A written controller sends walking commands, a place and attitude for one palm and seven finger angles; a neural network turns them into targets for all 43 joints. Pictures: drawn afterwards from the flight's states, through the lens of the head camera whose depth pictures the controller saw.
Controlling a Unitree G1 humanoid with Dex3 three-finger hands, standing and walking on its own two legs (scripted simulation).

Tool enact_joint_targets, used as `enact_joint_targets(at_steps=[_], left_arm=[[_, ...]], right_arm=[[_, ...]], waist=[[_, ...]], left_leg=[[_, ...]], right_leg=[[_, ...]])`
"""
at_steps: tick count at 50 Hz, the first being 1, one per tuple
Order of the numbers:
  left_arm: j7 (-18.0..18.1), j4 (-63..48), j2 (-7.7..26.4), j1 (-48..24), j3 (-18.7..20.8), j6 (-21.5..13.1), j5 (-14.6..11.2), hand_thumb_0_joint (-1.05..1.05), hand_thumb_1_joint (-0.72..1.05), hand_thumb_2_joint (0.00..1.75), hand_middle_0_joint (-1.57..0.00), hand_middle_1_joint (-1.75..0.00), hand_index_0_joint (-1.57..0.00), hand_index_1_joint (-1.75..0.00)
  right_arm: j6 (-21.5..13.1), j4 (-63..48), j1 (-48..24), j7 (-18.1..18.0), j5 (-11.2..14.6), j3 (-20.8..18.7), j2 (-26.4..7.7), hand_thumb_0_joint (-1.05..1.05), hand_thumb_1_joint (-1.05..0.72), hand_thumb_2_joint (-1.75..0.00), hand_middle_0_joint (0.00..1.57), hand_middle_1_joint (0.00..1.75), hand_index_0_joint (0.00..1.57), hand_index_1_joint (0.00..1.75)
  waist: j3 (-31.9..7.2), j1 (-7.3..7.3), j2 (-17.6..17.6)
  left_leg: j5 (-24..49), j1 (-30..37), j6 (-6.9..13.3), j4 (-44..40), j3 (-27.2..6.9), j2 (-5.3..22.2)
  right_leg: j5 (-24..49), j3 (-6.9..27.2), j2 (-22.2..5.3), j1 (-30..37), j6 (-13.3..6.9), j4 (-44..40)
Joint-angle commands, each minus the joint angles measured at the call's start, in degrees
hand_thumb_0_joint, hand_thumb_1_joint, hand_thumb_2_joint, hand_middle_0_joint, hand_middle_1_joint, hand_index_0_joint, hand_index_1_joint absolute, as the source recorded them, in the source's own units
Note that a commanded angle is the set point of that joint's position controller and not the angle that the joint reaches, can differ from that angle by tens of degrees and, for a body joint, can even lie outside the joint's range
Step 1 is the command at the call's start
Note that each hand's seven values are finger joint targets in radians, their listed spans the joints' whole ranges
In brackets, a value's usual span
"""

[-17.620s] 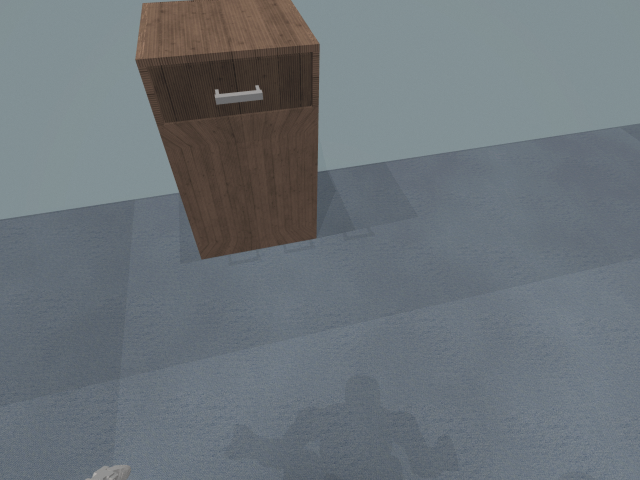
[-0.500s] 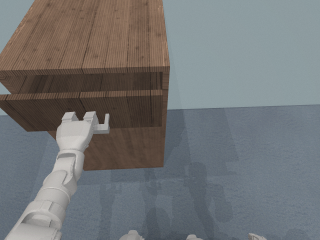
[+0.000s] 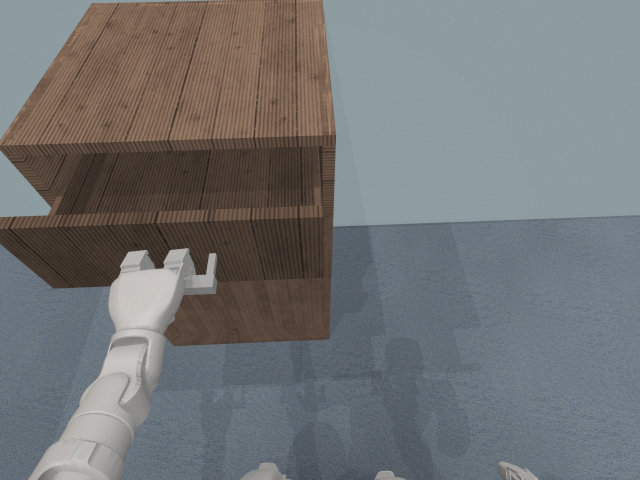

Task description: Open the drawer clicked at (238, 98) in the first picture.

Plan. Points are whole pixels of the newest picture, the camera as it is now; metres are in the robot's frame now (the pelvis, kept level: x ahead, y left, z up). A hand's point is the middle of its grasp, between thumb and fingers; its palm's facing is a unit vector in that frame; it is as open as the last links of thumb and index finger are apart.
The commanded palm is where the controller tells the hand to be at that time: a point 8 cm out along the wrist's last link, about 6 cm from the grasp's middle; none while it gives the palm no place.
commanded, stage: pull the drawer open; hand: left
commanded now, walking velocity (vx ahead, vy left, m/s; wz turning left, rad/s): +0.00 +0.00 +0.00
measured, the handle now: (170, 273) +0.39 +0.23 -0.01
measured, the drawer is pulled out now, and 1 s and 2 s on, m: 0.13 0.27 0.30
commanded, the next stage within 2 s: open the thumb to release the handle in 1.76 s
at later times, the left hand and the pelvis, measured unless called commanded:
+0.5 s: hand (156, 354) +0.28 +0.23 -0.03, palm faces -0.01 -0.06 -1.00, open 5.3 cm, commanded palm +0.25 +0.23 +0.02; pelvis +0.01 +0.00 +0.00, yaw +0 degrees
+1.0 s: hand (144, 418) +0.21 +0.22 -0.03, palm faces -0.01 -0.07 -1.00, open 5.4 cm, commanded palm +0.18 +0.23 +0.02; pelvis +0.00 -0.01 -0.01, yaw +1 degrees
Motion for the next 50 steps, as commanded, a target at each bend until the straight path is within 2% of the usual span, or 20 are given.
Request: enact_joint_targets(at_steps=[1,5,6,10,11,12,15,18,20,23,25,28,32,33,41,45,46,48,49,50], left_arm=[[1.44,-8.22,11.63,-5.32,6.39,1.35,-1.67,0.00,0.90,0.90,-0.40,-1.35,-0.40,-1.35],[1.83,-12.45,10.48,-2.57,5.81,1.37,-1.43,0.00,0.90,0.90,-0.40,-1.35,-0.40,-1.35],[1.90,-13.52,8.63,-0.57,4.55,1.55,-1.80,0.00,0.90,0.90,-0.40,-1.35,-0.40,-1.35],[2.19,-16.29,11.12,2.35,7.09,1.94,-1.78,0.00,0.90,0.90,-0.40,-1.35,-0.40,-1.35],[2.29,-16.93,9.26,4.99,5.84,2.18,-1.86,0.00,0.90,0.90,-0.40,-1.35,-0.40,-1.35],[2.45,-17.45,9.30,6.13,6.12,2.47,-1.89,0.00,0.90,0.90,-0.40,-1.35,-0.40,-1.35],[3.07,-20.86,10.50,7.46,7.18,2.81,-1.34,0.00,0.90,0.90,-0.40,-1.35,-0.40,-1.35],[3.23,-21.34,8.23,10.42,5.65,3.62,-1.78,0.00,0.90,0.90,-0.40,-1.35,-0.40,-1.35],[3.35,-23.09,9.36,10.52,6.45,3.78,-1.43,0.00,0.90,0.90,-0.40,-1.35,-0.40,-1.35],[3.54,-24.65,7.59,13.67,5.29,4.12,-1.34,0.00,0.90,0.90,-0.40,-1.35,-0.40,-1.35],[3.82,-26.76,9.09,14.94,6.61,4.23,-1.20,0.00,0.90,0.90,-0.40,-1.35,-0.40,-1.35],[3.62,-28.11,5.94,16.92,3.64,4.57,-1.35,0.00,0.90,0.90,-0.40,-1.35,-0.40,-1.35],[3.86,-30.71,8.06,23.40,6.56,4.13,-1.71,0.00,0.90,0.90,-0.40,-1.35,-0.40,-1.35],[3.70,-31.14,6.27,25.39,4.79,4.11,-1.77,0.00,0.90,0.90,-0.40,-1.35,-0.40,-1.35],[4.92,-36.79,6.25,32.71,5.52,3.03,-1.38,0.00,0.90,0.90,-0.40,-1.35,-0.40,-1.35],[5.61,-38.66,8.73,34.46,8.47,2.53,-1.57,0.00,0.90,0.90,-0.40,-1.35,-0.40,-1.35],[5.70,-37.86,7.60,34.26,7.50,2.59,-1.40,0.00,0.90,0.90,-0.40,-1.35,-0.40,-1.35],[5.93,-39.06,7.49,33.07,7.28,2.30,-1.14,0.00,0.90,0.90,-0.40,-1.35,-0.40,-1.35],[6.15,-39.88,8.54,31.64,8.26,2.20,-1.18,0.00,0.90,0.90,-0.40,-1.35,-0.40,-1.35],[6.37,-40.66,8.76,32.61,8.56,1.95,-0.98,0.00,0.90,0.90,-0.40,-1.35,-0.40,-1.35]], right_arm=[[-2.11,-6.91,-0.64,-0.71,0.05,-2.49,-7.94,0.00,-0.90,-0.90,0.20,0.30,0.20,0.30],[-2.41,-7.66,-1.74,-0.40,0.07,-2.45,-7.68,0.00,-0.90,-0.90,0.20,0.30,0.20,0.30],[-2.70,-8.09,-1.54,-0.25,0.07,-2.65,-7.60,0.00,-0.90,-0.90,0.20,0.30,0.20,0.30],[-2.84,-8.61,-3.05,-0.29,-0.01,-2.28,-7.80,0.00,-0.90,-0.90,0.20,0.30,0.20,0.30],[-3.07,-8.89,-2.87,-0.18,-0.06,-2.51,-7.60,0.00,-0.90,-0.90,0.20,0.30,0.20,0.30],[-3.09,-8.99,-3.53,-0.10,-0.03,-2.33,-7.56,0.00,-0.90,-0.90,0.20,0.30,0.20,0.30],[-3.08,-9.22,-4.56,0.03,-0.27,-2.19,-7.61,0.00,-0.90,-0.90,0.20,0.30,0.20,0.30],[-3.54,-9.54,-4.60,0.19,-0.24,-2.20,-7.46,0.00,-0.90,-0.90,0.20,0.30,0.20,0.30],[-3.39,-9.71,-5.88,0.10,-0.37,-1.90,-7.42,0.00,-0.90,-0.90,0.20,0.30,0.20,0.30],[-3.77,-10.14,-6.00,0.23,-0.47,-2.10,-7.13,0.00,-0.90,-0.90,0.20,0.30,0.20,0.30],[-3.61,-10.40,-6.99,0.28,-0.65,-1.69,-7.16,0.00,-0.90,-0.90,0.20,0.30,0.20,0.30],[-3.93,-10.78,-7.42,0.54,-0.73,-1.71,-6.91,0.00,-0.90,-0.90,0.20,0.30,0.20,0.30],[-4.09,-11.64,-8.86,0.70,-0.93,-1.22,-6.60,0.00,-0.90,-0.90,0.20,0.30,0.20,0.30],[-4.21,-11.98,-8.62,0.89,-0.92,-1.19,-6.42,0.00,-0.90,-0.90,0.20,0.30,0.20,0.30],[-4.40,-13.22,-10.20,1.64,-1.46,-0.88,-5.95,0.00,-0.90,-0.90,0.20,0.30,0.20,0.30],[-4.16,-13.20,-11.71,1.43,-1.79,-0.35,-6.02,0.00,-0.90,-0.90,0.20,0.30,0.20,0.30],[-4.28,-13.24,-11.25,1.38,-1.75,-0.60,-5.93,0.00,-0.90,-0.90,0.20,0.30,0.20,0.30],[-4.33,-13.28,-11.38,1.28,-1.88,-0.66,-5.93,0.00,-0.90,-0.90,0.20,0.30,0.20,0.30],[-4.28,-13.16,-11.51,1.20,-1.91,-0.60,-6.15,0.00,-0.90,-0.90,0.20,0.30,0.20,0.30],[-4.22,-13.19,-12.03,1.17,-2.17,-0.49,-5.98,0.00,-0.90,-0.90,0.20,0.30,0.20,0.30]], waist=[[-14.83,2.13,-3.44],[-15.88,2.45,-1.61],[-15.20,2.21,-1.46],[-14.74,2.83,-2.96],[-14.34,2.88,-2.23],[-14.36,2.83,-3.40],[-14.91,3.31,-1.14],[-12.15,2.75,-2.61],[-13.56,3.17,-1.95],[-12.55,3.06,-2.14],[-14.14,3.77,-1.61],[-11.91,2.92,-1.76],[-13.44,4.49,-3.31],[-12.06,4.08,-2.91],[-9.87,4.45,-1.31],[-10.87,5.10,-2.11],[-8.28,4.20,-2.53],[-8.35,4.20,-1.41],[-8.98,3.96,-1.40],[-11.20,4.92,-1.07]], left_leg=[[16.67,11.37,1.68,-6.16,1.50,-2.28],[18.71,13.34,1.45,-6.22,1.41,-2.12],[18.67,13.74,1.51,-6.22,1.41,-2.02],[18.56,12.82,1.42,-6.29,1.53,-2.19],[19.30,13.41,1.49,-6.16,1.73,-2.24],[19.15,13.34,1.46,-6.16,1.75,-2.22],[20.22,14.53,1.24,-6.16,1.63,-2.16],[18.94,13.77,1.29,-6.13,1.56,-2.29],[18.97,14.32,1.17,-6.03,1.48,-2.32],[19.36,15.17,1.18,-5.82,1.34,-2.30],[20.98,16.11,0.98,-5.88,1.25,-2.20],[19.88,15.77,1.08,-5.48,1.25,-2.24],[20.68,15.55,0.93,-5.17,1.27,-2.50],[20.88,15.39,0.98,-5.18,1.14,-2.46],[18.45,14.58,0.86,-4.10,0.89,-2.54],[16.52,13.04,0.81,-3.27,1.04,-3.02],[15.24,12.42,0.89,-3.21,0.70,-2.80],[13.62,12.40,1.00,-2.93,0.80,-2.84],[13.74,12.54,0.96,-2.94,0.54,-2.73],[14.00,12.99,0.91,-2.58,0.85,-2.95]], right_leg=[[19.35,-1.99,1.23,9.20,-2.24,-7.23],[20.41,-2.24,1.30,8.79,-2.42,-6.86],[20.50,-2.50,1.42,8.73,-2.47,-7.00],[21.68,-1.92,1.15,9.97,-2.24,-7.01],[22.79,-2.08,1.27,10.27,-2.40,-6.98],[22.83,-2.09,1.20,10.17,-2.25,-7.16],[23.28,-2.04,1.16,9.96,-2.44,-6.57],[22.58,-2.36,1.23,9.59,-2.40,-6.91],[22.23,-2.11,1.04,9.56,-2.29,-6.59],[22.22,-2.37,1.21,9.13,-2.45,-6.58],[23.24,-2.42,1.11,9.69,-2.45,-5.96],[23.26,-2.34,1.05,8.98,-2.39,-6.33],[25.38,-1.86,0.98,10.86,-2.35,-5.64],[25.79,-2.08,0.95,10.77,-2.42,-5.62],[23.38,-1.99,0.86,8.81,-2.62,-4.75],[23.54,-0.89,0.54,9.00,-2.48,-4.19],[21.84,-1.25,0.72,7.55,-2.50,-4.41],[19.04,-1.37,0.61,6.21,-2.47,-4.51],[18.72,-1.36,0.67,6.05,-2.64,-4.29],[18.99,-0.89,0.49,6.44,-2.51,-3.85]])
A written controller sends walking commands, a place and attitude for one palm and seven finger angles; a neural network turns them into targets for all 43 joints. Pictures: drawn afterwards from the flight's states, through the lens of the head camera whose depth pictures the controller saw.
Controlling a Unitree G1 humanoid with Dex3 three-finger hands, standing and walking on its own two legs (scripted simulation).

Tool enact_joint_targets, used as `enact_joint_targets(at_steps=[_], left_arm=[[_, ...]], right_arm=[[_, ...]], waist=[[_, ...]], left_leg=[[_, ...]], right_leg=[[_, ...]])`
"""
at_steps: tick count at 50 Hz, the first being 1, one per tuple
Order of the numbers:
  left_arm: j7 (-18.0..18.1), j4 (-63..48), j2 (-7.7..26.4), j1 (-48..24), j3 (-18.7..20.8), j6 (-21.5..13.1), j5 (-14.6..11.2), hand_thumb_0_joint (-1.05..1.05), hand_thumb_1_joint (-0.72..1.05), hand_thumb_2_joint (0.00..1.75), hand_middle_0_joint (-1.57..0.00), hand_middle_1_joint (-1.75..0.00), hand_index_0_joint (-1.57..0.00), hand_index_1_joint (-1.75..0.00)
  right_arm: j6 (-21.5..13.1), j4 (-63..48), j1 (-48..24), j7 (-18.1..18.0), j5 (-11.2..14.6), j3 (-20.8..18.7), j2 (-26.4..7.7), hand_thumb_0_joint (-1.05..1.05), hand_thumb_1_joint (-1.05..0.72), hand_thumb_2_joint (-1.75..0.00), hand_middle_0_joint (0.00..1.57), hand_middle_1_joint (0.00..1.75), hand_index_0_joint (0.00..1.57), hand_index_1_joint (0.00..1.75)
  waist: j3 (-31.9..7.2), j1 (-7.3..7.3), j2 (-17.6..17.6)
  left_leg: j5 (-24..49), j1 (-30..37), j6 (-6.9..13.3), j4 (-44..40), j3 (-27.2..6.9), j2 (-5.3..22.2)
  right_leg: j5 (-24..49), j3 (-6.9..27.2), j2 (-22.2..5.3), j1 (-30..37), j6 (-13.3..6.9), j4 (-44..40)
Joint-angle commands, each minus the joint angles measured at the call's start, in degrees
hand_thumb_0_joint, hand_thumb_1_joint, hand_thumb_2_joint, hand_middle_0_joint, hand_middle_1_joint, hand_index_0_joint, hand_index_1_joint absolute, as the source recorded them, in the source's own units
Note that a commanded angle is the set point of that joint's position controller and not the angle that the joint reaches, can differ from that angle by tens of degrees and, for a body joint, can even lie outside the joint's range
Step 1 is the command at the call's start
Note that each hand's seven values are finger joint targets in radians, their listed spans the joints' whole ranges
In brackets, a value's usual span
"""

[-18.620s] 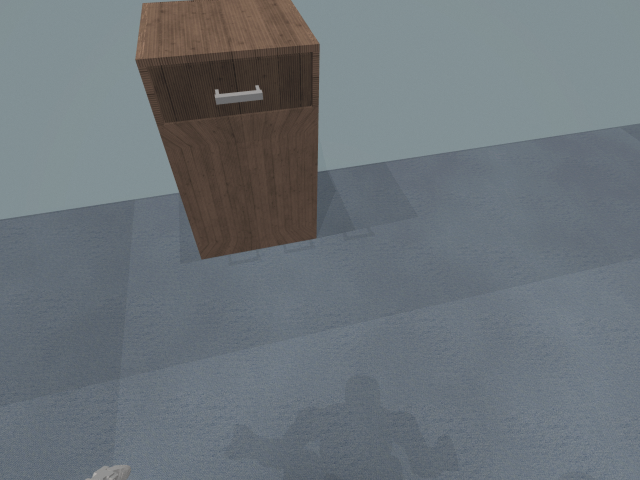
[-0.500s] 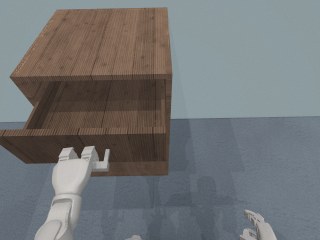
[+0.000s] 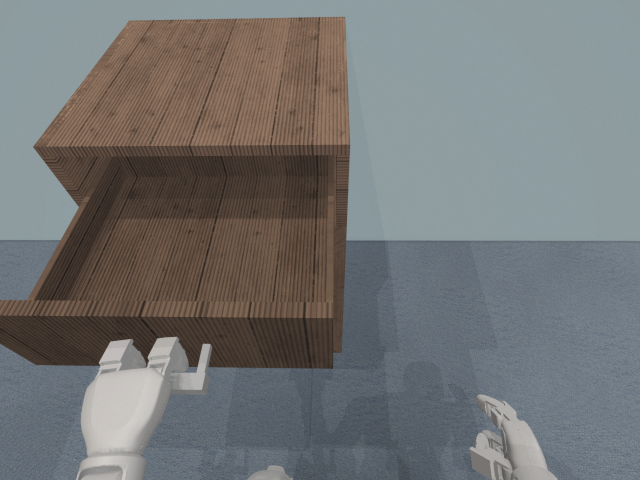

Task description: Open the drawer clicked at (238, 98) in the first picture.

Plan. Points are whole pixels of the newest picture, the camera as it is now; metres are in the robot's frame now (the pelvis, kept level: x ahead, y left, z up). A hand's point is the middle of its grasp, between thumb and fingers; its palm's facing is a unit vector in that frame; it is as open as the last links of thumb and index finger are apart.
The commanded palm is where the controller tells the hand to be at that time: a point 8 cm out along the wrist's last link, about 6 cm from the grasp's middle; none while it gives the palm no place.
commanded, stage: pull the drawer open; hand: left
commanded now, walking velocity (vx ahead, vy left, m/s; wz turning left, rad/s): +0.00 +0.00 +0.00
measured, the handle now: (157, 367) +0.25 +0.23 +0.00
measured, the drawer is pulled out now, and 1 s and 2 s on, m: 0.27 0.30 0.29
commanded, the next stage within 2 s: open the thumb to release the handle in 0.76 s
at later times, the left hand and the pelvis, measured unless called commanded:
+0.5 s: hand (144, 435) +0.18 +0.23 -0.03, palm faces -0.03 -0.08 -1.00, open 5.5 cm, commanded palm +0.13 +0.23 +0.02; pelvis -0.01 -0.01 -0.01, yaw -1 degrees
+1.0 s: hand (142, 433) +0.18 +0.23 -0.02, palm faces +0.01 -0.06 -1.00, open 5.6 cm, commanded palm +0.15 +0.23 +0.02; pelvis +0.00 +0.00 -0.02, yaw +0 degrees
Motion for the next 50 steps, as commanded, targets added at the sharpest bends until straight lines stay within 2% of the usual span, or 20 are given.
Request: enact_joint_targets(at_steps=[1,2,3,5,10,11,15,17,18,20,28,30,31,34,42,43,44,45,46,50], left_arm=[[3.12,-8.80,9.03,0.32,9.01,1.53,-1.21,0.00,0.90,0.90,-0.40,-1.35,-0.40,-1.35],[3.11,-10.01,9.27,-0.43,9.04,1.50,-1.33,0.00,0.90,0.90,-0.40,-1.35,-0.40,-1.35],[3.09,-10.16,8.74,0.20,8.50,1.47,-1.35,0.00,0.90,0.90,-0.40,-1.35,-0.40,-1.35],[3.20,-11.32,9.42,1.85,9.22,1.25,-1.57,0.00,0.90,0.90,-0.40,-1.35,-0.40,-1.35],[2.79,-13.15,9.54,6.57,9.36,1.02,-2.44,0.00,0.90,0.90,-0.40,-1.35,-0.40,-1.35],[2.76,-12.67,8.75,8.17,8.82,1.09,-2.55,0.00,0.90,0.90,-0.40,-1.35,-0.40,-1.35],[2.66,-13.87,10.22,7.21,10.05,0.45,-2.55,0.00,0.90,0.90,-0.40,-1.35,-0.40,-1.35],[2.38,-13.08,10.18,12.43,10.75,0.11,-2.75,0.00,0.90,0.90,-0.40,-1.35,-0.40,-1.35],[2.16,-13.66,8.91,13.61,9.21,0.07,-2.80,0.00,0.90,0.90,-0.40,-1.35,-0.40,-1.35],[2.20,-15.30,9.77,14.79,9.94,-0.15,-2.77,0.00,0.90,0.90,-0.40,-1.35,-0.40,-1.35],[2.27,-16.77,9.27,24.44,10.79,-1.21,-3.72,0.00,0.90,0.90,-0.40,-1.35,-0.40,-1.35],[2.72,-16.26,10.60,24.79,12.75,-1.90,-3.37,0.00,0.90,0.90,-0.40,-1.35,-0.40,-1.35],[2.74,-16.43,9.07,24.40,11.07,-2.00,-3.14,0.00,0.90,0.90,-0.40,-1.35,-0.40,-1.35],[3.23,-17.23,9.74,24.29,12.18,-2.52,-2.98,0.00,0.90,0.90,-0.40,-1.35,-0.40,-1.35],[3.56,-18.47,9.30,26.01,12.12,-3.28,-2.85,0.00,0.90,0.90,-0.40,-1.35,-0.40,-1.35],[4.15,-18.82,9.95,7.31,10.16,-2.83,-1.50,0.00,0.90,0.90,-0.40,-1.35,-0.40,-1.35],[4.93,-19.23,10.75,6.60,12.94,-3.20,-1.15,0.00,0.83,0.87,-0.40,-1.34,-0.40,-1.34],[5.25,-16.24,10.69,10.34,13.23,-2.99,-0.67,0.00,0.76,0.84,-0.39,-1.34,-0.39,-1.34],[5.17,-14.02,8.56,13.07,11.44,-2.59,-0.99,0.00,0.69,0.81,-0.38,-1.33,-0.38,-1.33],[4.82,-16.18,9.38,10.98,10.86,-0.81,-1.79,0.00,0.41,0.69,-0.36,-1.30,-0.36,-1.30]], right_arm=[[-2.54,-8.69,-5.13,-0.49,-0.14,-2.22,-6.08,0.00,-0.90,-0.90,0.20,0.30,0.20,0.30],[-2.44,-8.47,-5.90,-0.44,-0.29,-2.03,-6.19,0.00,-0.90,-0.90,0.20,0.30,0.20,0.30],[-2.54,-8.75,-5.36,-0.47,-0.18,-2.21,-6.12,0.00,-0.90,-0.90,0.20,0.30,0.20,0.30],[-2.49,-8.89,-6.07,-0.41,-0.29,-1.96,-6.09,0.00,-0.90,-0.90,0.20,0.30,0.20,0.30],[-2.40,-9.92,-6.75,-0.11,-0.20,-1.58,-6.03,0.00,-0.90,-0.90,0.20,0.30,0.20,0.30],[-2.50,-10.38,-6.11,-0.15,-0.04,-1.76,-5.90,0.00,-0.90,-0.90,0.20,0.30,0.20,0.30],[-2.41,-10.30,-7.17,-0.33,-0.37,-1.29,-5.91,0.00,-0.90,-0.90,0.20,0.30,0.20,0.30],[-2.56,-10.83,-6.81,-0.13,-0.21,-1.33,-5.76,0.00,-0.90,-0.90,0.20,0.30,0.20,0.30],[-2.59,-11.20,-6.44,0.11,-0.16,-1.45,-5.80,0.00,-0.90,-0.90,0.20,0.30,0.20,0.30],[-2.37,-11.50,-6.88,0.56,-0.31,-1.26,-5.86,0.00,-0.90,-0.90,0.20,0.30,0.20,0.30],[-2.19,-12.48,-6.69,1.56,-0.23,-1.61,-5.65,0.00,-0.90,-0.90,0.20,0.30,0.20,0.30],[-2.14,-12.09,-6.91,1.66,-0.46,-1.46,-5.65,0.00,-0.90,-0.90,0.20,0.30,0.20,0.30],[-2.14,-12.35,-6.39,1.74,-0.44,-1.70,-5.69,0.00,-0.90,-0.90,0.20,0.30,0.20,0.30],[-2.31,-12.30,-6.03,2.02,-0.65,-1.94,-5.70,0.00,-0.90,-0.90,0.20,0.30,0.20,0.30],[-2.47,-12.45,-5.35,2.48,-0.92,-2.00,-5.63,0.00,-0.90,-0.90,0.20,0.30,0.20,0.30],[-2.11,-10.50,-5.02,1.99,-1.31,-2.26,-6.82,0.00,-0.90,-0.90,0.20,0.30,0.20,0.30],[-2.52,-10.51,-4.22,1.31,-1.50,-2.68,-6.28,0.00,-0.90,-0.90,0.20,0.30,0.20,0.30],[-2.67,-10.55,-4.37,1.33,-1.71,-2.33,-6.19,0.00,-0.90,-0.90,0.20,0.30,0.20,0.30],[-3.02,-10.89,-4.16,1.35,-1.37,-2.40,-5.96,0.00,-0.90,-0.90,0.20,0.30,0.20,0.30],[-2.71,-10.98,-4.36,1.32,-0.99,-2.39,-6.19,0.00,-0.90,-0.90,0.20,0.30,0.20,0.30]], waist=[[-10.07,1.34,-1.08],[-11.76,1.57,-1.32],[-10.68,1.21,-1.46],[-11.93,1.95,-1.33],[-10.72,2.44,-1.69],[-8.87,2.19,-2.33],[-8.68,2.22,-1.73],[-8.85,3.47,-1.45],[-8.07,3.01,-0.76],[-9.85,3.56,0.12],[-8.79,4.26,-1.57],[-9.95,4.54,-1.44],[-8.63,3.73,-1.10],[-10.20,3.57,-0.75],[-12.99,3.87,-1.36],[-10.57,-1.07,-2.08],[-12.12,0.29,-1.88],[-12.26,1.23,-1.57],[-11.08,1.08,-1.95],[-15.77,1.56,-1.70]], left_leg=[[16.01,9.61,2.02,-5.42,1.30,-2.76],[15.97,9.83,2.01,-5.18,1.47,-2.77],[15.77,9.72,2.08,-5.12,1.37,-2.79],[15.78,9.71,1.94,-5.02,1.49,-2.87],[14.33,8.47,2.05,-5.06,1.48,-3.01],[13.46,7.63,2.15,-5.19,1.27,-2.90],[11.30,6.82,2.19,-4.73,1.41,-2.99],[12.16,6.37,2.13,-4.74,1.54,-3.11],[12.35,6.52,2.17,-4.78,1.49,-2.99],[13.62,7.46,2.03,-4.60,1.65,-3.00],[16.10,5.26,2.10,-3.82,1.65,-2.99],[17.38,5.42,1.92,-3.50,1.60,-3.01],[16.98,5.11,2.03,-3.33,1.51,-2.83],[19.11,6.21,1.99,-2.97,1.35,-2.48],[22.95,7.66,1.88,-1.78,1.35,-2.33],[19.28,6.43,2.11,0.17,0.77,-2.04],[19.15,6.37,2.18,-0.12,0.85,-1.94],[18.78,6.77,1.89,-0.27,1.02,-2.30],[18.53,6.47,2.09,-0.42,0.98,-2.09],[20.27,9.44,1.92,-0.97,1.33,-2.24]], right_leg=[[21.90,-0.62,0.70,3.44,-1.54,-8.01],[21.82,-0.42,0.52,3.35,-1.39,-7.94],[21.73,-0.56,0.58,3.20,-1.42,-8.01],[21.49,-0.41,0.46,3.41,-1.43,-7.66],[20.45,0.18,0.28,3.67,-1.43,-7.91],[19.57,-0.25,0.40,3.50,-1.48,-8.05],[16.71,0.69,0.06,2.06,-1.36,-8.40],[18.01,0.70,0.25,3.16,-1.58,-8.09],[18.50,0.54,0.27,3.12,-1.68,-8.01],[19.20,0.81,0.32,3.03,-1.82,-7.38],[25.82,1.16,0.26,5.23,-1.87,-6.14],[27.42,1.85,0.39,4.89,-1.91,-5.35],[26.66,1.24,0.44,3.90,-1.95,-5.25],[27.80,0.64,0.55,3.17,-2.07,-4.59],[30.68,0.56,0.61,2.72,-1.87,-3.27],[28.64,0.67,-0.11,-2.55,-1.32,-3.31],[27.90,-0.21,0.20,-1.10,-1.33,-3.03],[26.57,-0.07,0.31,-1.62,-1.39,-3.00],[26.18,-1.09,0.43,-1.22,-1.42,-3.17],[26.95,-0.61,0.27,0.67,-1.27,-3.79]])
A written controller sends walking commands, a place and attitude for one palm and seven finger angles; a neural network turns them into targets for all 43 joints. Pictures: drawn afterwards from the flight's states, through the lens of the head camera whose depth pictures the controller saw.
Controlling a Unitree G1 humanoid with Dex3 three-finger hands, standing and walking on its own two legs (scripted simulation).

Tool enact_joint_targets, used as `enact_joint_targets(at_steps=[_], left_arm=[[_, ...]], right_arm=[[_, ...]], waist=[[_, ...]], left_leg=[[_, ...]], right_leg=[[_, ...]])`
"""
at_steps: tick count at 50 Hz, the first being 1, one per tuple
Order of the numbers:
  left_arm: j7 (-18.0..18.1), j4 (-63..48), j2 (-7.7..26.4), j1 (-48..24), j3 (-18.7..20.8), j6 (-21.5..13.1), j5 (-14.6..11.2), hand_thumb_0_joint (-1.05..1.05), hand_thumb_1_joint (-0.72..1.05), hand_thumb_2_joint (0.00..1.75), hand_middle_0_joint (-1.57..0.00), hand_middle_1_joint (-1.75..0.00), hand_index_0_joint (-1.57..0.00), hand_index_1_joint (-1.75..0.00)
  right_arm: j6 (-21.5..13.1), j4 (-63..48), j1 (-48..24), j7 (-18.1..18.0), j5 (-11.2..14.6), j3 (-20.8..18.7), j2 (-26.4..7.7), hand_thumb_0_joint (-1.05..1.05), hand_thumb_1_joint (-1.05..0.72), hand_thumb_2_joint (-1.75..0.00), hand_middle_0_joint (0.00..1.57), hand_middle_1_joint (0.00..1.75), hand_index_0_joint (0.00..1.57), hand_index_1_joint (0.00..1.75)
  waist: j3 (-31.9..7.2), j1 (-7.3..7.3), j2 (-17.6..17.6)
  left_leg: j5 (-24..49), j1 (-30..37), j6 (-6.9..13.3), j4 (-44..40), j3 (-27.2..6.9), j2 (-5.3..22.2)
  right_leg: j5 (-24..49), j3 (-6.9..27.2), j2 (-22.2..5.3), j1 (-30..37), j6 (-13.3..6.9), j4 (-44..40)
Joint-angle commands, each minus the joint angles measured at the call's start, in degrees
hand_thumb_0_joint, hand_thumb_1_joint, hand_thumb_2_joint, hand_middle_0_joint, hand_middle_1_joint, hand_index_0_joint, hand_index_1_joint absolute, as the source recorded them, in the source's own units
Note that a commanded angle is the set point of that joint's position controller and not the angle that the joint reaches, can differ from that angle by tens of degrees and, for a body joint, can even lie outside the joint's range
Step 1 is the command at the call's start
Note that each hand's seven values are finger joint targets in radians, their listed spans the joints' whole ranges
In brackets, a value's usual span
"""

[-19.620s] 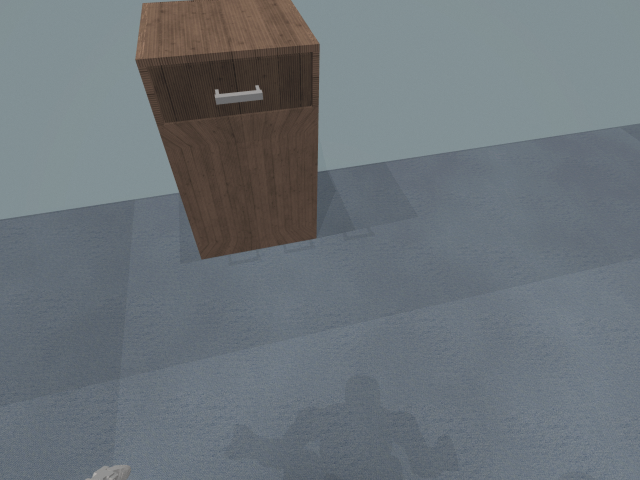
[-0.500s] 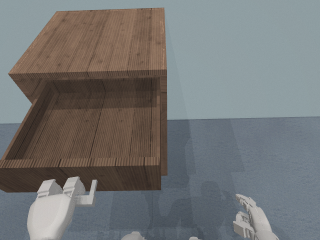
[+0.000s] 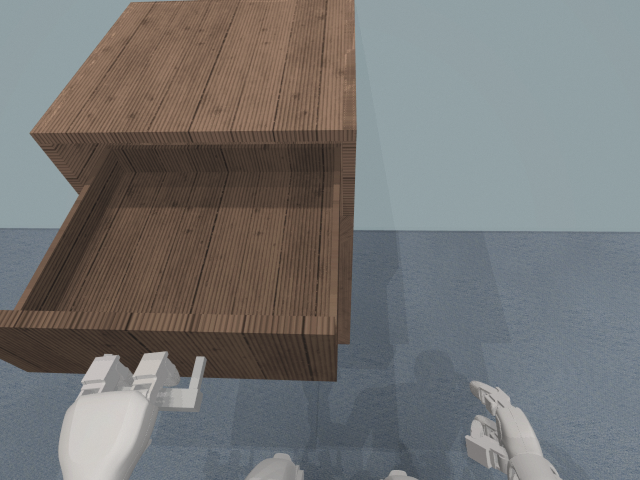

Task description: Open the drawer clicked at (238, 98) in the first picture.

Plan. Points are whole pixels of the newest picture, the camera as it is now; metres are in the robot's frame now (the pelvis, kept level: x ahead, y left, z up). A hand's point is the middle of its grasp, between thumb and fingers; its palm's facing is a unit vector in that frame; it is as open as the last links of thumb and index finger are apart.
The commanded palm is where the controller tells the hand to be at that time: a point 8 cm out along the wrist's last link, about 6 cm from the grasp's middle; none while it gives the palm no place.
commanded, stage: open the thumb to release the handle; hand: left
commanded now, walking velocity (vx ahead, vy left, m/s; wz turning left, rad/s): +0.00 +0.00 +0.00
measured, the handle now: (148, 381) +0.22 +0.23 +0.01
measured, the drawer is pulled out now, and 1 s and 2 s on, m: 0.30 0.29 0.29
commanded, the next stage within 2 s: lift the hand off the handle in 0.36 s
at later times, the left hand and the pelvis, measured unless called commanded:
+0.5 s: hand (138, 432) +0.17 +0.23 -0.01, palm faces -0.01 -0.08 -1.00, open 13.4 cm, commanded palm +0.15 +0.23 +0.04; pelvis -0.02 -0.01 +0.01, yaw +0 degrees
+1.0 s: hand (132, 421) +0.18 +0.23 +0.01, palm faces +0.01 -0.09 -1.00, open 13.6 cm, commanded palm +0.16 +0.23 +0.08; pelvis -0.02 -0.01 +0.02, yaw +1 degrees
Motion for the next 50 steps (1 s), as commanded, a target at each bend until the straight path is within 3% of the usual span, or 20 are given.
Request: enact_joint_targets(at_steps=[1,4,5,8,13,15,16,20,21,22,23,26,29,32,33,35,36,42,49,50], left_arm=[[1.83,-6.13,8.05,2.76,7.66,3.96,-2.01,0.00,0.34,0.66,-0.36,-1.29,-0.36,-1.29],[0.99,-4.76,9.35,-0.67,7.94,5.55,-2.31,0.00,0.13,0.57,-0.35,-1.27,-0.35,-1.27],[0.68,-4.62,9.81,-1.68,8.01,5.50,-2.14,0.00,0.06,0.54,-0.34,-1.26,-0.34,-1.26],[-0.40,-3.36,9.87,-0.99,7.51,5.72,-2.44,0.00,-0.15,0.45,-0.32,-1.24,-0.32,-1.24],[-1.62,-2.47,10.82,-2.73,8.33,4.69,-2.90,0.00,-0.50,0.30,-0.30,-1.20,-0.30,-1.20],[-1.72,-2.49,11.45,-1.56,9.33,3.86,-3.16,0.00,-0.50,0.30,-0.30,-1.20,-0.30,-1.20],[-1.66,-1.55,10.72,-1.17,8.69,3.65,-3.00,0.00,-0.50,0.30,-0.30,-1.20,-0.30,-1.20],[-1.22,-1.94,11.09,-4.56,9.40,2.49,-2.93,0.00,-0.50,0.30,-0.30,-1.20,-0.30,-1.20],[-1.12,-1.33,10.23,-4.14,8.55,2.32,-2.93,0.00,-0.50,0.30,-0.30,-1.20,-0.30,-1.20],[-0.91,-1.92,11.76,-4.06,10.32,2.01,-3.06,0.00,-0.50,0.30,-0.30,-1.20,-0.30,-1.20],[-0.85,-2.20,9.52,0.24,8.38,2.12,-3.27,0.00,-0.50,0.30,-0.30,-1.20,-0.30,-1.20],[-0.56,-3.00,8.88,-3.40,6.91,2.49,-2.92,0.00,-0.50,0.30,-0.30,-1.20,-0.30,-1.20],[-0.23,-2.05,11.05,-5.64,9.30,3.00,-2.82,0.00,-0.50,0.30,-0.30,-1.20,-0.30,-1.20],[-0.33,-2.08,10.77,-7.67,8.35,3.20,-2.61,0.00,-0.50,0.30,-0.30,-1.20,-0.30,-1.20],[-0.39,-1.09,10.46,-8.86,7.89,3.48,-2.62,0.00,-0.50,0.30,-0.30,-1.20,-0.30,-1.20],[-0.49,-1.11,11.89,-11.87,8.92,3.65,-2.73,0.00,-0.50,0.30,-0.30,-1.20,-0.30,-1.20],[-0.56,0.21,11.44,-11.06,8.50,3.87,-2.41,0.00,-0.50,0.30,-0.30,-1.20,-0.30,-1.20],[-0.91,-6.54,11.78,-15.03,6.85,4.87,-3.15,0.00,-0.50,0.30,-0.30,-1.20,-0.30,-1.20],[-3.18,-9.45,12.02,-12.55,6.94,4.92,-5.00,0.00,-0.50,0.30,-0.30,-1.20,-0.30,-1.20],[-3.47,-9.05,12.72,-11.50,7.59,5.07,-4.69,0.00,-0.50,0.30,-0.30,-1.20,-0.30,-1.20]], right_arm=[[-2.37,-8.99,-3.16,-0.80,0.80,-2.31,-6.29,0.00,-0.90,-0.90,0.20,0.30,0.20,0.30],[-2.12,-8.89,-4.16,-1.56,1.33,-1.64,-6.47,0.00,-0.90,-0.90,0.20,0.30,0.20,0.30],[-2.03,-8.38,-4.53,-1.70,1.14,-1.36,-6.47,0.00,-0.90,-0.90,0.20,0.30,0.20,0.30],[-2.14,-8.74,-4.54,-2.18,1.63,-1.07,-6.16,0.00,-0.90,-0.90,0.20,0.30,0.20,0.30],[-2.40,-8.38,-4.55,-2.59,1.69,-0.99,-6.12,0.00,-0.90,-0.90,0.20,0.30,0.20,0.30],[-2.52,-8.43,-4.86,-2.42,1.49,-0.85,-6.24,0.00,-0.90,-0.90,0.20,0.30,0.20,0.30],[-2.57,-8.51,-4.36,-2.44,1.70,-1.17,-6.09,0.00,-0.90,-0.90,0.20,0.30,0.20,0.30],[-2.68,-8.04,-4.70,-2.16,1.19,-1.46,-6.47,0.00,-0.90,-0.90,0.20,0.30,0.20,0.30],[-2.95,-8.13,-4.13,-2.25,1.36,-1.86,-6.36,0.00,-0.90,-0.90,0.20,0.30,0.20,0.30],[-2.88,-8.01,-4.50,-2.21,1.18,-1.80,-6.58,0.00,-0.90,-0.90,0.20,0.30,0.20,0.30],[-3.12,-8.67,-4.21,-1.95,1.23,-1.96,-6.30,0.00,-0.90,-0.90,0.20,0.30,0.20,0.30],[-2.99,-8.50,-4.11,-1.64,1.28,-2.18,-6.60,0.00,-0.90,-0.90,0.20,0.30,0.20,0.30],[-2.92,-8.03,-4.12,-2.11,1.19,-2.09,-6.92,0.00,-0.90,-0.90,0.20,0.30,0.20,0.30],[-2.93,-7.79,-4.18,-2.26,1.28,-1.96,-6.81,0.00,-0.90,-0.90,0.20,0.30,0.20,0.30],[-3.03,-7.68,-3.93,-2.50,1.48,-2.06,-6.80,0.00,-0.90,-0.90,0.20,0.30,0.20,0.30],[-3.00,-7.06,-4.11,-2.85,1.31,-1.84,-6.93,0.00,-0.90,-0.90,0.20,0.30,0.20,0.30],[-3.10,-7.16,-3.69,-3.06,1.60,-2.05,-6.69,0.00,-0.90,-0.90,0.20,0.30,0.20,0.30],[-2.91,-7.64,-4.08,-3.34,1.73,-1.67,-6.62,0.00,-0.90,-0.90,0.20,0.30,0.20,0.30],[-3.59,-8.25,-4.42,-3.74,2.17,-1.05,-6.38,0.00,-0.90,-0.90,0.20,0.30,0.20,0.30],[-3.45,-8.01,-4.68,-3.55,1.98,-0.82,-6.31,0.00,-0.90,-0.90,0.20,0.30,0.20,0.30]], waist=[[-12.49,-0.08,-2.73],[-9.81,-0.67,-4.91],[-10.88,-0.33,-5.08],[-7.54,-0.10,-4.17],[-6.20,-0.13,-2.51],[-7.52,0.53,-1.67],[-5.77,0.14,-1.42],[-7.26,-0.09,-2.07],[-5.91,-0.57,-2.52],[-8.03,0.11,-2.93],[-8.07,0.58,-1.78],[-7.61,-0.61,-1.59],[-7.77,-0.82,-4.32],[-8.22,-0.84,-3.23],[-6.56,-1.39,-3.15],[-8.91,-1.20,-3.60],[-6.85,-1.38,-2.87],[-11.00,-1.13,-0.03],[-6.67,-1.50,-1.82],[-6.97,-0.67,-1.24]], left_leg=[[22.25,14.25,2.34,-6.81,1.51,-2.17],[18.72,12.72,2.51,-8.15,1.51,-2.29],[18.45,12.93,2.50,-8.15,1.81,-2.48],[16.63,11.97,2.60,-9.29,1.91,-2.64],[14.65,11.72,2.70,-9.94,2.03,-2.67],[14.89,12.03,2.62,-9.94,2.20,-2.77],[14.57,11.73,2.69,-9.89,2.00,-2.67],[13.00,10.96,2.62,-9.41,1.88,-2.55],[12.59,10.40,2.84,-9.08,1.96,-2.51],[12.65,9.99,2.74,-8.81,2.01,-2.67],[13.18,10.35,2.68,-9.17,2.08,-2.82],[12.94,10.86,2.74,-9.14,1.84,-2.45],[12.21,9.40,2.83,-8.89,1.71,-2.45],[11.30,9.61,2.83,-8.90,1.88,-2.57],[10.47,9.42,2.91,-9.03,1.77,-2.53],[10.47,9.57,2.99,-8.91,2.00,-2.54],[10.42,9.76,3.02,-9.02,1.78,-2.53],[12.36,15.27,3.00,-11.38,1.89,-2.57],[13.94,17.92,3.17,-14.37,1.50,-2.15],[14.11,18.38,3.08,-14.83,1.60,-2.28]], right_leg=[[29.59,-1.19,0.46,7.45,-1.00,-10.02],[27.32,-0.49,0.26,8.19,-0.74,-12.18],[27.21,-0.05,0.13,8.34,-0.50,-12.21],[25.96,0.00,0.07,9.43,-0.61,-13.61],[23.15,0.81,-0.10,9.40,-0.62,-15.08],[23.17,1.11,-0.27,9.79,-0.62,-14.95],[22.63,1.05,0.03,9.04,-0.87,-15.07],[19.49,0.79,-0.29,7.63,-0.63,-14.72],[19.87,0.99,-0.24,7.58,-0.65,-15.11],[19.96,1.73,-0.38,8.24,-0.59,-14.90],[20.89,1.49,-0.25,9.21,-0.88,-14.69],[19.83,0.69,-0.14,7.34,-0.91,-14.38],[19.70,1.29,-0.20,7.81,-0.73,-14.69],[17.52,1.07,-0.41,6.93,-0.52,-14.89],[16.36,1.00,-0.30,6.44,-0.52,-15.33],[16.10,1.40,-0.55,7.13,-0.22,-15.41],[15.95,1.16,-0.12,6.31,-0.57,-15.53],[16.02,0.39,-0.21,8.65,-0.53,-16.94],[17.95,-0.16,-0.27,11.12,-0.53,-19.81],[17.60,-0.20,-0.20,11.43,-0.48,-19.91]])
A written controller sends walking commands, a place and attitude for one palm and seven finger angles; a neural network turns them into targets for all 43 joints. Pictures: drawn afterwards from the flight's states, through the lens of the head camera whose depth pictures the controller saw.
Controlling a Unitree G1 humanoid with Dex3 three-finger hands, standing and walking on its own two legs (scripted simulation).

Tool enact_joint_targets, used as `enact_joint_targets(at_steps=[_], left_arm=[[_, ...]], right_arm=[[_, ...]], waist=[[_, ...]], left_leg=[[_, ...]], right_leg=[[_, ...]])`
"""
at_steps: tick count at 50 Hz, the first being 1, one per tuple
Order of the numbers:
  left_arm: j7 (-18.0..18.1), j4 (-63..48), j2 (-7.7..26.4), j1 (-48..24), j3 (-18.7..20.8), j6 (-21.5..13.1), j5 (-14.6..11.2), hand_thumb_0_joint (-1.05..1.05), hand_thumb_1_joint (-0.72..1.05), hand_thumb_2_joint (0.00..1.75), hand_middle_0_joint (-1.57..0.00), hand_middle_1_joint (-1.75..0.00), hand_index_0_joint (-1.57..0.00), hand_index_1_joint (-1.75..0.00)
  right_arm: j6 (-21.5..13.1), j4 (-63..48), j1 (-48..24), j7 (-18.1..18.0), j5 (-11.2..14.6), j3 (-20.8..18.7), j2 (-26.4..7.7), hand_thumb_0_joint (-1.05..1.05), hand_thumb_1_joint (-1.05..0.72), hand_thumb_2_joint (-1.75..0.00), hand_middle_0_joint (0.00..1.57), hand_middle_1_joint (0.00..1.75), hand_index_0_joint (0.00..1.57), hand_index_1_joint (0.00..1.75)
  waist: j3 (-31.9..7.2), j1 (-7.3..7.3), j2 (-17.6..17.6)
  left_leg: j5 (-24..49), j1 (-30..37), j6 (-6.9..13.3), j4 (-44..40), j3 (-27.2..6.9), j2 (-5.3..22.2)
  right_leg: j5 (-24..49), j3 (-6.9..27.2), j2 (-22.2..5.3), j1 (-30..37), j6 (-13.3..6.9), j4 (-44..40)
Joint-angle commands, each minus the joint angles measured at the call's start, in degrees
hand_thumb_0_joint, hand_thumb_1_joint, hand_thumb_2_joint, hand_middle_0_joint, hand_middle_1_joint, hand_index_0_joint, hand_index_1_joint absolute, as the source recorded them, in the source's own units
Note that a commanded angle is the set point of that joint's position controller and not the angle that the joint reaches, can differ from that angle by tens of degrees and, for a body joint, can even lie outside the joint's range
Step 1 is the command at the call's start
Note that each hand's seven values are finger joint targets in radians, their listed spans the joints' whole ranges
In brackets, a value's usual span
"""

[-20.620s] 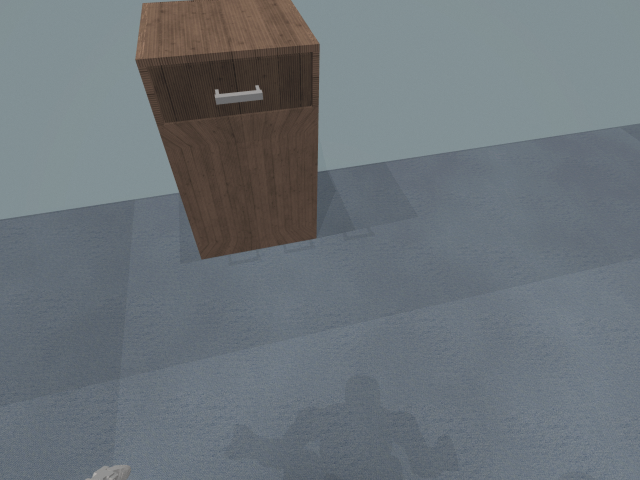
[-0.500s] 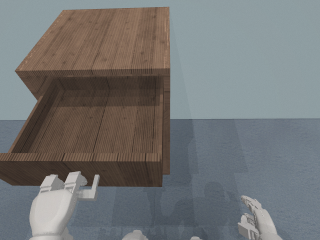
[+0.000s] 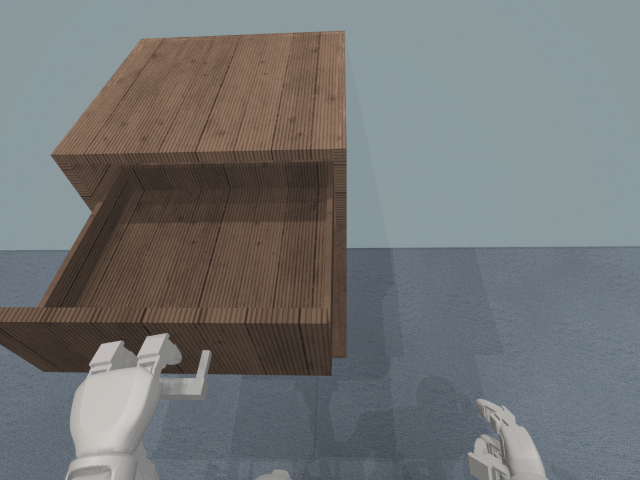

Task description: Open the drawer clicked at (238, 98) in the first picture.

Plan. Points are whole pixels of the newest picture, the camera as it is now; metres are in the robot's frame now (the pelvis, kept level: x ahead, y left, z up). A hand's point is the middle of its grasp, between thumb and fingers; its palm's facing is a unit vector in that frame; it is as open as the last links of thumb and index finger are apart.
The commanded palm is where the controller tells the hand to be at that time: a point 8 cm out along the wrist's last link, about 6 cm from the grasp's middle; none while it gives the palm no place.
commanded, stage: lift the hand off the handle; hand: left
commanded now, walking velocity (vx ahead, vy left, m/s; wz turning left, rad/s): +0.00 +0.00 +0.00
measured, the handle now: (158, 372) +0.25 +0.23 -0.01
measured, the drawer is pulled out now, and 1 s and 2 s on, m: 0.29 0.29 0.29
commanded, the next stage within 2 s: draw the hand back to the body in 1.06 s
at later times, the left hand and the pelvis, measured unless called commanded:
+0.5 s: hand (107, 392) +0.21 +0.25 +0.05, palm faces +0.00 -0.13 -0.99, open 13.5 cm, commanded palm +0.19 +0.25 +0.13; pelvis +0.02 +0.01 +0.03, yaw +0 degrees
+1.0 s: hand (80, 356) +0.21 +0.24 +0.13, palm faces +0.07 -0.13 -0.99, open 13.8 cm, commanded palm +0.18 +0.24 +0.19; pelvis +0.03 +0.02 +0.04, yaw +0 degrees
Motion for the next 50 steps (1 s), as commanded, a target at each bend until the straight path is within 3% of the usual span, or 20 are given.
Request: enact_joint_targets(at_steps=[1,10,13,15,16,20,21,22,25,28,30,31,34,37,38,40,42,43,47,50], left_arm=[[2.20,-13.56,10.58,-4.50,7.81,0.26,-0.82,0.00,-0.50,0.30,-0.30,-1.20,-0.30,-1.20],[-0.85,-19.37,13.83,-1.96,10.80,-0.78,-2.54,0.00,-0.50,0.30,-0.30,-1.20,-0.30,-1.20],[-1.99,-19.64,11.92,-1.00,9.14,-1.07,-2.93,0.00,-0.50,0.30,-0.30,-1.20,-0.30,-1.20],[-2.96,-20.76,12.50,0.28,9.66,-0.95,-3.05,0.00,-0.50,0.30,-0.30,-1.20,-0.30,-1.20],[-3.55,-21.83,10.55,-0.16,7.40,-0.85,-3.46,0.00,-0.50,0.30,-0.30,-1.20,-0.30,-1.20],[-5.40,-24.59,12.31,-2.72,8.07,-0.93,-3.76,0.00,-0.50,0.30,-0.30,-1.20,-0.30,-1.20],[-5.86,-25.48,10.86,-2.45,6.57,-0.96,-4.07,0.00,-0.50,0.30,-0.30,-1.20,-0.30,-1.20],[-6.04,-26.15,13.13,-3.39,8.41,-1.17,-3.82,0.00,-0.50,0.30,-0.30,-1.20,-0.30,-1.20],[-6.66,-29.58,14.73,-0.81,10.25,-1.55,-3.78,0.00,-0.50,0.30,-0.30,-1.20,-0.30,-1.20],[-7.34,-31.28,13.61,0.72,9.67,-1.68,-4.60,0.00,-0.50,0.30,-0.30,-1.20,-0.30,-1.20],[-7.91,-31.58,14.45,1.86,10.85,-1.19,-4.91,0.00,-0.50,0.30,-0.30,-1.20,-0.30,-1.20],[-8.19,-32.06,13.28,1.91,9.85,-0.88,-5.18,0.00,-0.50,0.30,-0.30,-1.20,-0.30,-1.20],[-9.30,-32.30,13.81,1.49,10.50,0.47,-5.98,0.00,-0.50,0.30,-0.30,-1.20,-0.30,-1.20],[-11.58,-33.61,12.78,1.69,8.13,1.93,-6.22,0.00,-0.50,0.30,-0.30,-1.20,-0.30,-1.20],[-12.30,-34.84,11.27,2.54,6.58,2.42,-6.66,0.00,-0.50,0.30,-0.30,-1.20,-0.30,-1.20],[-14.09,-35.93,13.36,5.44,8.14,3.32,-7.27,0.00,-0.50,0.30,-0.30,-1.20,-0.30,-1.20],[-15.11,-37.66,15.19,5.31,9.02,3.69,-7.16,0.00,-0.50,0.30,-0.30,-1.20,-0.30,-1.20],[-15.29,-39.48,14.03,5.61,7.96,3.86,-7.25,0.00,-0.50,0.30,-0.30,-1.20,-0.30,-1.20],[-15.70,-41.22,16.68,4.46,10.96,3.77,-6.90,0.00,-0.50,0.30,-0.30,-1.20,-0.30,-1.20],[-16.11,-41.09,14.08,7.69,9.86,3.67,-7.73,0.00,-0.50,0.30,-0.30,-1.20,-0.30,-1.20]], right_arm=[[-3.06,-9.62,-7.00,-0.33,0.28,-1.99,-6.31,0.00,-0.90,-0.90,0.20,0.30,0.20,0.30],[-3.49,-9.97,-7.69,0.29,0.33,-1.78,-6.39,0.00,-0.90,-0.90,0.20,0.30,0.20,0.30],[-3.62,-10.02,-7.57,0.56,0.52,-2.09,-6.39,0.00,-0.90,-0.90,0.20,0.30,0.20,0.30],[-3.45,-10.23,-8.00,1.03,0.40,-1.84,-6.57,0.00,-0.90,-0.90,0.20,0.30,0.20,0.30],[-3.55,-10.56,-7.83,1.11,0.74,-2.02,-6.41,0.00,-0.90,-0.90,0.20,0.30,0.20,0.30],[-3.55,-10.80,-7.95,1.42,0.46,-1.59,-6.62,0.00,-0.90,-0.90,0.20,0.30,0.20,0.30],[-3.72,-10.94,-7.80,1.26,0.70,-1.90,-6.30,0.00,-0.90,-0.90,0.20,0.30,0.20,0.30],[-3.64,-11.09,-7.81,1.31,0.36,-1.56,-6.46,0.00,-0.90,-0.90,0.20,0.30,0.20,0.30],[-3.68,-11.37,-7.89,1.52,0.23,-1.36,-6.19,0.00,-0.90,-0.90,0.20,0.30,0.20,0.30],[-3.50,-11.44,-7.72,1.75,0.61,-1.45,-5.99,0.00,-0.90,-0.90,0.20,0.30,0.20,0.30],[-3.19,-11.53,-7.88,2.04,0.44,-1.08,-6.10,0.00,-0.90,-0.90,0.20,0.30,0.20,0.30],[-3.11,-11.71,-8.00,2.09,0.88,-1.32,-5.87,0.00,-0.90,-0.90,0.20,0.30,0.20,0.30],[-2.84,-11.97,-8.80,2.13,1.29,-1.12,-6.09,0.00,-0.90,-0.90,0.20,0.30,0.20,0.30],[-2.26,-12.41,-8.75,2.60,1.46,-0.94,-6.14,0.00,-0.90,-0.90,0.20,0.30,0.20,0.30],[-2.39,-12.79,-8.68,2.78,1.95,-1.02,-5.82,0.00,-0.90,-0.90,0.20,0.30,0.20,0.30],[-2.16,-13.25,-8.62,3.01,2.13,-0.51,-6.09,0.00,-0.90,-0.90,0.20,0.30,0.20,0.30],[-1.68,-13.76,-9.07,3.00,2.13,-0.31,-6.31,0.00,-0.90,-0.90,0.20,0.30,0.20,0.30],[-1.76,-14.57,-9.21,3.12,2.44,0.00,-6.13,0.00,-0.90,-0.90,0.20,0.30,0.20,0.30],[-1.09,-14.25,-9.41,3.14,2.15,0.34,-6.34,0.00,-0.90,-0.90,0.20,0.30,0.20,0.30],[-1.45,-14.31,-8.71,3.69,2.37,0.15,-6.09,0.00,-0.90,-0.90,0.20,0.30,0.20,0.30]], waist=[[-6.67,0.03,-2.22],[-8.52,1.56,-0.09],[-5.24,0.66,-1.70],[-5.83,1.31,-1.18],[-4.46,0.67,-0.29],[-4.99,0.95,-1.76],[-4.32,0.78,-1.56],[-5.13,1.26,-2.56],[-6.96,2.58,0.23],[-4.95,1.71,0.17],[-4.77,2.45,-0.42],[-3.39,1.66,-0.28],[-3.33,2.08,-0.17],[-4.31,2.99,-0.41],[-3.66,2.45,-0.67],[-5.70,3.92,-1.48],[-4.01,4.24,-2.56],[-2.83,3.65,-3.06],[-1.69,4.38,-0.62],[-2.13,4.42,0.47]], left_leg=[[8.98,11.37,3.59,-8.58,2.50,-2.23],[13.49,16.67,3.32,-11.51,2.63,-2.11],[13.89,16.83,3.47,-12.08,2.47,-1.82],[14.83,17.94,3.29,-12.79,2.47,-1.81],[14.41,18.24,3.36,-13.35,2.26,-1.60],[14.86,20.43,3.35,-14.76,1.72,-1.24],[14.71,20.72,3.51,-15.20,1.81,-1.14],[14.78,20.86,3.43,-15.30,1.65,-1.25],[17.65,23.10,3.23,-15.80,2.00,-1.11],[19.20,23.25,3.17,-16.13,1.86,-0.74],[19.60,23.38,3.01,-16.61,1.64,-0.75],[19.58,23.47,3.06,-16.89,1.66,-0.38],[19.56,23.98,2.85,-18.26,1.30,-0.28],[21.37,25.16,2.89,-19.49,1.31,-0.29],[22.77,25.71,2.91,-19.65,1.41,0.16],[24.69,26.36,2.95,-20.30,1.55,0.00],[24.90,25.96,2.90,-21.19,1.82,0.03],[25.08,26.03,2.93,-21.28,1.91,0.40],[24.84,27.33,2.81,-22.32,2.15,0.33],[26.45,28.92,2.80,-22.16,2.09,0.48]], right_leg=[[12.95,0.52,-0.35,3.99,0.02,-13.83],[17.91,0.81,-0.68,8.98,-0.10,-15.76],[18.93,0.47,-0.66,8.62,0.09,-16.67],[19.28,0.42,-0.75,9.38,0.09,-17.02],[18.29,-0.02,-0.63,9.18,0.00,-17.17],[16.88,-0.41,-0.83,9.41,0.14,-18.24],[17.11,-0.56,-0.86,10.09,0.10,-18.55],[16.73,-0.65,-1.00,10.07,0.25,-18.69],[19.08,-0.22,-1.16,11.95,-0.25,-18.79],[20.95,-0.53,-1.18,12.56,-0.11,-19.11],[20.88,-0.87,-1.03,12.97,-0.09,-19.45],[20.98,-1.00,-1.15,12.99,-0.02,-19.71],[20.53,-0.81,-1.13,14.63,-0.06,-20.65],[21.21,-1.54,-1.16,16.04,0.12,-21.30],[22.31,-1.40,-1.54,16.61,0.20,-21.37],[24.17,-1.50,-1.40,18.91,0.31,-21.96],[25.11,-1.38,-1.45,19.72,0.50,-22.87],[25.57,-1.15,-2.03,19.77,0.68,-23.01],[24.81,-1.26,-1.56,20.18,0.36,-24.54],[25.18,-1.42,-1.45,20.40,0.27,-24.95]])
